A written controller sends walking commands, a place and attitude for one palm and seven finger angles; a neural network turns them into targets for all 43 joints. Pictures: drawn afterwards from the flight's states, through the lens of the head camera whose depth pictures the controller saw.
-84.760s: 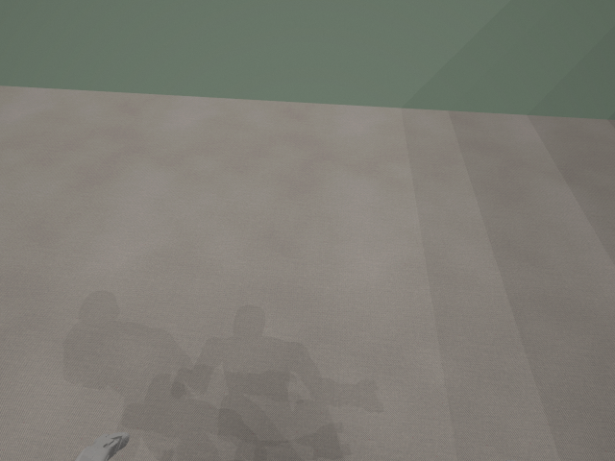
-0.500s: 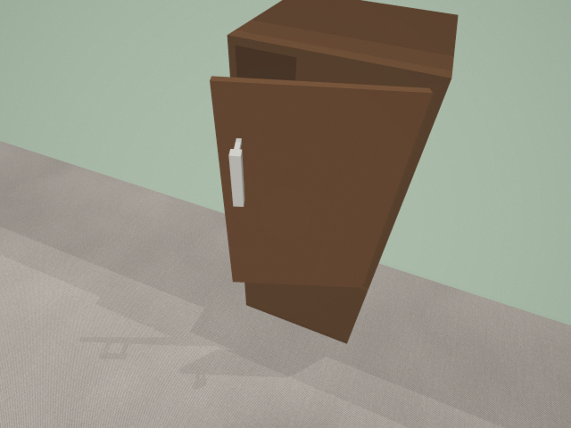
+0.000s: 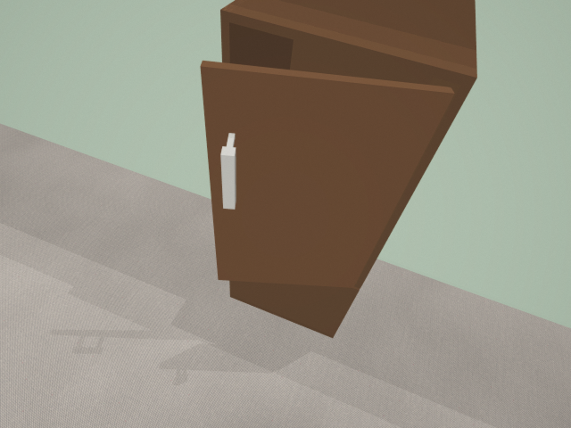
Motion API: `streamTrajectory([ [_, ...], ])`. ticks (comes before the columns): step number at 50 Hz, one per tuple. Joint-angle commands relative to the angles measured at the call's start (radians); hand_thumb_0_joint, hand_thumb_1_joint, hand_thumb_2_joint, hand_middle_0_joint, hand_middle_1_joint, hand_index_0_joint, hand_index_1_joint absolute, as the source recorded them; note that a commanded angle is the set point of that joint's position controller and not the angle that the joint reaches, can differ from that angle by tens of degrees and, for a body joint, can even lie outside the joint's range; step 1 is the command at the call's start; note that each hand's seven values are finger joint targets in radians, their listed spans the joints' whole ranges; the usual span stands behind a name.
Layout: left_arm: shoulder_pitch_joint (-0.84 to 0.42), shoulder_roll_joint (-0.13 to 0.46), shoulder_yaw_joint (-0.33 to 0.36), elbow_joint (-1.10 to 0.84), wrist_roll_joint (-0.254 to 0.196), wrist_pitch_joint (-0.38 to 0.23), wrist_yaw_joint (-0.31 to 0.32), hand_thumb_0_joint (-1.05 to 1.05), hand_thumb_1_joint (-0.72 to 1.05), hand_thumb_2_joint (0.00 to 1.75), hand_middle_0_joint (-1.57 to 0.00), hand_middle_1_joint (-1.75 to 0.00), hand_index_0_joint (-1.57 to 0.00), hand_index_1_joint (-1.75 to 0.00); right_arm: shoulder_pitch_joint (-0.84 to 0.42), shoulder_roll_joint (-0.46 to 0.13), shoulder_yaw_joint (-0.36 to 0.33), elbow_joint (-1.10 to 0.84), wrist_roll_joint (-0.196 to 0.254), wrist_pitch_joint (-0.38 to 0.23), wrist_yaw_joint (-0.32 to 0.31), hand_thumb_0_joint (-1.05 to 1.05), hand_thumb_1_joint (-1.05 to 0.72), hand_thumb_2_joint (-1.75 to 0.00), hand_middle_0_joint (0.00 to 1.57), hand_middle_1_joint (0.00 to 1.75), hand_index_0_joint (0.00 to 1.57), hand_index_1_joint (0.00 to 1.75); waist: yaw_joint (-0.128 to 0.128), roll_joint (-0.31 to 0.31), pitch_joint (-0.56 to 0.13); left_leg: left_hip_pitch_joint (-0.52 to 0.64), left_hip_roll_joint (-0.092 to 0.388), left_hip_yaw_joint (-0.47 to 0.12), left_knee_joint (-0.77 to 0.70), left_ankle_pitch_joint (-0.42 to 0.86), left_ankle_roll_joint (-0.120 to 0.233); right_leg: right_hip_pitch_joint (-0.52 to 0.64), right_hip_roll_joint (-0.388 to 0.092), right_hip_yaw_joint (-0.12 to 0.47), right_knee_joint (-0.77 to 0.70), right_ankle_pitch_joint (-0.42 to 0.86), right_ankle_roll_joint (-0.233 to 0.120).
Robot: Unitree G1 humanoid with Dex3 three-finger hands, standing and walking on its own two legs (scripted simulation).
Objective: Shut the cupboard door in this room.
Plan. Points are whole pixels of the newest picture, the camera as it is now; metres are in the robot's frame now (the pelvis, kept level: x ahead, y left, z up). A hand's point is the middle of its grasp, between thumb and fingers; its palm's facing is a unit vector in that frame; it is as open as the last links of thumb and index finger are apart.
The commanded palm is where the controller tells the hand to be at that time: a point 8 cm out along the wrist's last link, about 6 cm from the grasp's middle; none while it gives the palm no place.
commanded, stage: shuffle to correct the standing spot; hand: left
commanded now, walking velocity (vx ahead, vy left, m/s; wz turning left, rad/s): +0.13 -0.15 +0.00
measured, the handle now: (230, 171) +0.50 +0.14 +0.06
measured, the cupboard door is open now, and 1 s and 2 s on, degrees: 20 20 20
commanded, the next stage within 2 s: come to a stop and stand still in 0.26 s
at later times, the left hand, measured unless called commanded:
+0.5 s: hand (235, 378) +0.23 +0.09 -0.16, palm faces -0.03 -0.98 -0.17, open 7.4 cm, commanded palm none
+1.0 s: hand out of the picture +0.07 +0.20 -0.18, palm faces +0.16 -0.96 -0.22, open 7.4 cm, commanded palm none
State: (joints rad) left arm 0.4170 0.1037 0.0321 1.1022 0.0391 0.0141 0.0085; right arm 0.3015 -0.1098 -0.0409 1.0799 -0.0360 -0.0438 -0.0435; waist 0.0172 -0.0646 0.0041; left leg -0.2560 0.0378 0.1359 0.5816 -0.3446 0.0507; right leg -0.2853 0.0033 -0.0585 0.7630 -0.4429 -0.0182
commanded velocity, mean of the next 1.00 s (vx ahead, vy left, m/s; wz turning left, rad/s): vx -0.03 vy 0.01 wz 0.03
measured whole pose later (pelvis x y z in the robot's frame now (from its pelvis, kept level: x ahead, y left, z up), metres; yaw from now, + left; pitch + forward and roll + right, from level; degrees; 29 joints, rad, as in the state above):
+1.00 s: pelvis +0.06 +0.00 +0.01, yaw +4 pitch +0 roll -2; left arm 0.24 0.24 0.07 1.00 0.03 0.08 0.04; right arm 0.14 -0.14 -0.03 0.96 -0.03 0.02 -0.02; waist 0.05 -0.06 0.07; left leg -0.24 -0.02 0.07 0.52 -0.28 0.09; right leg -0.43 -0.04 0.01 0.94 -0.41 0.03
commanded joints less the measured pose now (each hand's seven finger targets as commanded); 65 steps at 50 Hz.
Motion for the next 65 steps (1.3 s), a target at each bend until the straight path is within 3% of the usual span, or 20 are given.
streamTrajectory([
  [1, -0.078, 0.069, 0.026, -0.097, 0.002, -0.013, -0.012, 0.00, 0.90, 0.90, -0.20, -0.30, -0.20, -0.30, 0.209, -0.133, -0.009, 0.016, 0.000, -0.011, -0.022, 0.00, -0.90, -0.90, 0.20, 0.30, 0.20, 0.30, -0.060, 0.138, 0.132, 0.142, 0.359, -0.374, -0.336, 0.448, 0.145, -0.366, -0.083, 0.075, 0.333, 0.049, 0.005],
  [6, -0.122, 0.055, 0.029, -0.112, -0.004, 0.008, -0.029, 0.00, 0.90, 0.90, -0.20, -0.30, -0.20, -0.30, 0.184, -0.122, -0.008, 0.008, 0.007, -0.025, -0.022, 0.00, -0.90, -0.90, 0.20, 0.30, 0.20, 0.30, -0.031, 0.189, 0.079, 0.146, 0.250, -0.171, -0.329, 0.558, 0.088, -0.345, -0.084, 0.041, 0.304, 0.228, 0.039],
  [14, -0.328, 0.074, 0.014, -0.183, -0.013, 0.004, -0.031, 0.00, 0.90, 0.90, -0.20, -0.30, -0.20, -0.30, 0.241, -0.156, -0.030, 0.025, -0.009, 0.002, -0.017, 0.00, -0.90, -0.90, 0.20, 0.30, 0.20, 0.30, -0.088, 0.211, 0.090, 0.178, 0.236, -0.149, -0.246, 0.725, 0.073, -0.223, -0.064, -0.050, -0.083, 0.220, 0.027],
  [18, -0.180, 0.137, 0.031, -0.149, -0.015, -0.007, -0.026, 0.00, 0.90, 0.90, -0.20, -0.30, -0.20, -0.30, 0.187, -0.180, -0.046, 0.014, 0.003, 0.014, -0.011, 0.00, -0.90, -0.90, 0.20, 0.30, 0.20, 0.30, -0.004, 0.184, -0.015, 0.102, 0.207, -0.132, -0.079, 0.648, 0.016, 0.108, -0.027, -0.072, -0.310, 0.345, 0.007],
  [19, -0.089, 0.183, 0.044, -0.122, -0.011, -0.018, -0.018, 0.00, 0.90, 0.90, -0.20, -0.30, -0.20, -0.30, 0.198, -0.161, -0.045, 0.015, 0.013, 0.015, -0.004, 0.00, -0.90, -0.90, 0.20, 0.30, 0.20, 0.30, 0.035, 0.096, -0.090, 0.003, 0.159, -0.099, 0.058, 0.512, -0.016, 0.300, -0.091, -0.002, -0.337, 0.442, -0.016],
  [20, -0.014, 0.254, 0.062, -0.097, -0.007, -0.029, -0.002, 0.00, 0.90, 0.90, -0.20, -0.30, -0.20, -0.30, 0.243, -0.085, -0.028, 0.005, 0.020, 0.018, 0.005, 0.00, -0.90, -0.90, 0.20, 0.30, 0.20, 0.30, 0.049, -0.151, -0.199, -0.184, 0.027, -0.002, 0.294, 0.008, -0.065, 0.508, -0.336, 0.207, -0.329, 0.755, -0.095],
  [21, -0.020, 0.261, 0.049, -0.093, -0.023, -0.041, 0.006, 0.00, 0.90, 0.90, -0.20, -0.30, -0.20, -0.30, 0.226, -0.083, -0.016, -0.011, 0.028, 0.036, -0.001, 0.00, -0.90, -0.90, 0.20, 0.30, 0.20, 0.30, 0.023, -0.143, -0.258, -0.140, 0.008, -0.100, 0.427, -0.299, -0.070, 0.421, -0.422, 0.249, -0.344, 0.945, -0.147],
  [22, -0.101, 0.239, 0.038, -0.108, -0.023, -0.045, 0.017, 0.00, 0.90, 0.90, -0.20, -0.30, -0.20, -0.30, 0.196, -0.067, -0.017, -0.021, 0.031, 0.044, -0.003, 0.00, -0.90, -0.90, 0.20, 0.30, 0.20, 0.30, -0.002, -0.048, -0.175, -0.130, 0.031, -0.143, 0.430, -0.283, -0.065, 0.327, -0.413, 0.196, -0.353, 1.021, -0.168],
  [23, -0.146, 0.223, 0.039, -0.116, -0.018, -0.047, 0.023, 0.00, 0.90, 0.90, -0.20, -0.30, -0.20, -0.30, 0.180, -0.049, -0.017, -0.013, 0.032, 0.052, 0.003, 0.00, -0.90, -0.90, 0.20, 0.30, 0.20, 0.30, -0.009, -0.118, -0.150, -0.126, 0.046, -0.137, 0.447, -0.255, -0.068, 0.267, -0.385, 0.176, -0.343, 1.075, -0.159],
  [27, -0.223, 0.197, 0.037, -0.136, -0.014, -0.032, 0.035, 0.00, 0.90, 0.90, -0.20, -0.30, -0.20, -0.30, 0.118, -0.064, -0.022, -0.001, 0.029, 0.081, 0.004, 0.00, -0.90, -0.90, 0.20, 0.30, 0.20, 0.30, -0.021, -0.012, -0.043, -0.114, 0.023, -0.118, 0.444, -0.175, -0.095, 0.115, -0.350, 0.121, -0.374, 0.977, -0.160],
  [33, -0.220, 0.223, 0.066, -0.172, -0.004, -0.013, 0.044, 0.00, 0.90, 0.90, -0.20, -0.30, -0.20, -0.30, 0.002, -0.116, -0.042, -0.086, 0.011, 0.106, 0.022, 0.00, -0.90, -0.90, 0.20, 0.30, 0.20, 0.30, -0.003, -0.080, -0.026, -0.191, 0.004, -0.150, 0.525, -0.104, -0.115, 0.066, -0.383, 0.148, -0.412, 0.807, -0.188],
  [38, -0.232, 0.244, 0.069, -0.199, 0.007, -0.002, 0.039, 0.00, 0.90, 0.90, -0.20, -0.30, -0.20, -0.30, -0.051, -0.110, -0.036, -0.134, 0.018, 0.084, 0.031, 0.00, -0.90, -0.90, 0.20, 0.30, 0.20, 0.30, -0.001, -0.125, -0.065, -0.085, -0.010, -0.118, 0.244, -0.115, -0.098, 0.065, -0.342, 0.158, -0.391, 0.604, -0.165],
  [41, -0.238, 0.252, 0.068, -0.197, -0.005, 0.007, 0.031, 0.00, 0.90, 0.90, -0.20, -0.30, -0.20, -0.30, 0.013, -0.122, -0.034, -0.120, 0.020, 0.066, 0.032, 0.00, -0.90, -0.90, 0.20, 0.30, 0.20, 0.30, -0.041, -0.120, -0.094, 0.110, -0.034, -0.069, -0.101, 0.086, -0.087, 0.015, -0.280, 0.124, -0.312, 0.460, -0.086],
  [42, -0.219, 0.222, 0.058, -0.201, -0.011, 0.013, 0.026, 0.00, 0.90, 0.90, -0.20, -0.30, -0.20, -0.30, 0.014, -0.162, -0.040, -0.121, 0.020, 0.059, 0.031, 0.00, -0.90, -0.90, 0.20, 0.30, 0.20, 0.30, -0.039, -0.008, -0.099, 0.206, 0.017, -0.111, -0.190, 0.137, -0.074, -0.063, -0.216, 0.077, -0.236, 0.329, -0.035],
  [43, -0.198, 0.161, 0.048, -0.217, -0.020, 0.022, 0.020, 0.00, 0.90, 0.90, -0.20, -0.30, -0.20, -0.30, -0.015, -0.248, -0.054, -0.148, 0.009, 0.051, 0.030, 0.00, -0.90, -0.90, 0.20, 0.30, 0.20, 0.30, -0.036, 0.289, -0.055, 0.162, 0.227, -0.366, -0.289, 0.247, -0.001, -0.182, -0.095, -0.014, -0.105, 0.057, 0.037],
  [44, -0.238, 0.148, 0.040, -0.222, -0.019, 0.031, 0.024, 0.00, 0.90, 0.90, -0.20, -0.30, -0.20, -0.30, -0.083, -0.282, -0.051, -0.179, 0.000, 0.062, 0.028, 0.00, -0.90, -0.90, 0.20, 0.30, 0.20, 0.30, -0.038, 0.374, 0.010, -0.045, 0.320, -0.437, -0.349, 0.314, 0.090, -0.147, -0.053, 0.016, 0.045, -0.119, 0.052],
  [47, -0.171, 0.166, 0.045, -0.168, -0.009, 0.046, 0.023, 0.00, 0.90, 0.90, -0.20, -0.30, -0.20, -0.30, -0.178, -0.214, -0.027, -0.189, 0.003, 0.052, 0.006, 0.00, -0.90, -0.90, 0.20, 0.30, 0.20, 0.30, 0.017, 0.204, 0.058, -0.053, 0.217, -0.304, -0.317, 0.416, 0.093, -0.143, -0.040, 0.105, 0.260, 0.003, 0.040],
  [50, -0.107, 0.168, 0.041, -0.123, -0.013, 0.033, 0.025, 0.00, 0.90, 0.90, -0.20, -0.30, -0.20, -0.30, -0.141, -0.191, -0.017, -0.171, 0.015, 0.042, 0.002, 0.00, -0.90, -0.90, 0.20, 0.30, 0.20, 0.30, 0.016, 0.135, -0.017, 0.110, 0.173, -0.243, -0.295, 0.486, 0.090, -0.177, -0.035, 0.111, 0.300, 0.060, 0.058],
  [58, -0.116, 0.143, 0.016, -0.087, -0.017, 0.033, 0.032, 0.00, 0.90, 0.90, -0.20, -0.30, -0.20, -0.30, -0.004, -0.164, -0.016, -0.086, 0.021, 0.037, -0.014, 0.00, -0.90, -0.90, 0.20, 0.30, 0.20, 0.30, -0.036, 0.151, -0.058, 0.311, 0.211, -0.316, -0.331, 0.573, 0.092, -0.085, -0.053, 0.083, -0.020, -0.022, 0.065],
  [65, -0.032, 0.109, 0.008, -0.019, -0.019, 0.042, 0.037, 0.00, 0.90, 0.90, -0.20, -0.30, -0.20, -0.30, -0.004, -0.165, -0.017, -0.035, 0.019, 0.044, -0.006, 0.00, -0.90, -0.90, 0.20, 0.30, 0.20, 0.30, -0.010, 0.124, 0.007, 0.124, 0.177, -0.335, -0.457, 0.112, 0.017, 0.090, -0.048, 0.054, -0.226, 0.039, 0.024],
])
